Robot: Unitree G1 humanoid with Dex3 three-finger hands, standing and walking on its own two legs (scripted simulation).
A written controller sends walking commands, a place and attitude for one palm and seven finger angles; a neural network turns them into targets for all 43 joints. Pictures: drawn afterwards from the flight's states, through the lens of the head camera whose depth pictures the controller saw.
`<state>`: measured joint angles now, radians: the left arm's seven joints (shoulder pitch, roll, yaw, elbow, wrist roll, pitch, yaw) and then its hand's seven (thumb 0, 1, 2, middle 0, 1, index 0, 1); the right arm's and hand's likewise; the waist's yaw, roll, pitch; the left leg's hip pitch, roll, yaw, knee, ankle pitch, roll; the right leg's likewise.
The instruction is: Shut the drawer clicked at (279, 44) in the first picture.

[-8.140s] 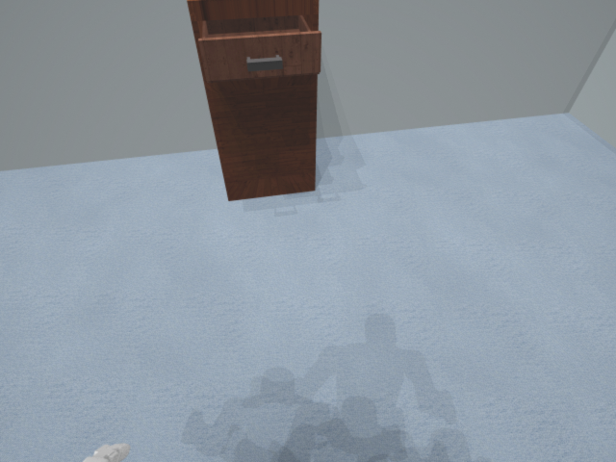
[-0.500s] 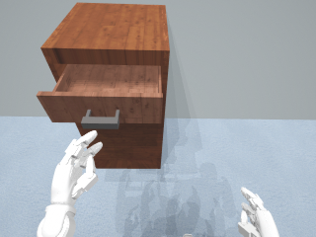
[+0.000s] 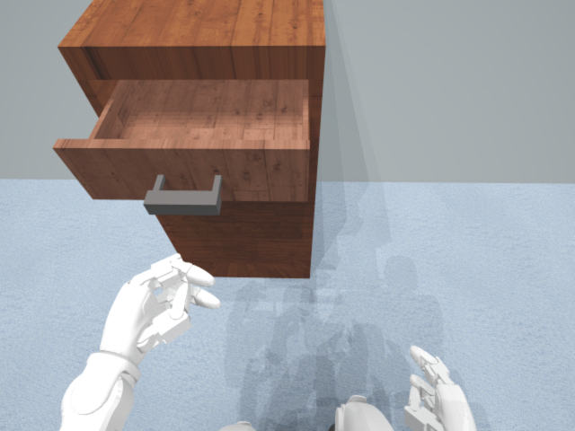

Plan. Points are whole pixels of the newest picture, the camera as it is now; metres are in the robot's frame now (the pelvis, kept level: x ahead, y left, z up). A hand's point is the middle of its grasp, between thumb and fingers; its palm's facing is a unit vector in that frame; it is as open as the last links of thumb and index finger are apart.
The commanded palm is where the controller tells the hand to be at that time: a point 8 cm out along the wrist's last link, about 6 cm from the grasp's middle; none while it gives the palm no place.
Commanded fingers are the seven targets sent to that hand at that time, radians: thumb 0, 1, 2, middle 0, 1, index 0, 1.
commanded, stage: raise the hand and make a fist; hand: left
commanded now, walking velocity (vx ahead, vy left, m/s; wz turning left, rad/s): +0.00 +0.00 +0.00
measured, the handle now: (186, 191) +0.46 +0.18 +0.04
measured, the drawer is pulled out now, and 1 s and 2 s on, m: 0.17 0.17 0.17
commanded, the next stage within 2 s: bring the fist close to the handle in 1.10 s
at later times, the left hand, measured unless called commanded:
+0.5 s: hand (156, 274) +0.27 +0.15 +0.13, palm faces +0.02 -1.00 -0.04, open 3.1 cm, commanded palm +0.24 +0.20 +0.12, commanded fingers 0.00 0.90 0.90 -1.40 -1.60 -1.40 -1.60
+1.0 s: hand (182, 268) +0.28 +0.13 +0.13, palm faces -0.06 -1.00 -0.04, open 3.3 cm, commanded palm +0.26 +0.19 +0.14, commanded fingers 0.00 0.90 0.90 -1.40 -1.60 -1.40 -1.60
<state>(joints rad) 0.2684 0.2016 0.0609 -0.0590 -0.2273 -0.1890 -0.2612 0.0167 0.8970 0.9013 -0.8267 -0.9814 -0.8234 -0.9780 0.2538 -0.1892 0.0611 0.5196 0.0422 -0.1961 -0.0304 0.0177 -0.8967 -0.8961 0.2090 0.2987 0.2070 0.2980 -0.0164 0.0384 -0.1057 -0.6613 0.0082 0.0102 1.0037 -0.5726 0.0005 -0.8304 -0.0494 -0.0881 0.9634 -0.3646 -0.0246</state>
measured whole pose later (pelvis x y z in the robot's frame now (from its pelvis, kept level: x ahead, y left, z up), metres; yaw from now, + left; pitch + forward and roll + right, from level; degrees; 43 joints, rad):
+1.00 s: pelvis +0.03 +0.01 +0.04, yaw +0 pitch +6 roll -1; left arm 0.25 0.14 -0.04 -0.20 -0.12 -0.05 -0.06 0.02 0.90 0.90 -1.40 -1.60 -1.40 -1.60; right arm 0.27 -0.25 0.05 0.52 0.03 -0.19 -0.03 0.02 -0.90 -0.90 0.21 0.30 0.20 0.30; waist 0.01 0.04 -0.07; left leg -0.33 0.00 0.02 0.72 -0.49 0.02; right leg -0.50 -0.04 -0.09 0.71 -0.30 0.00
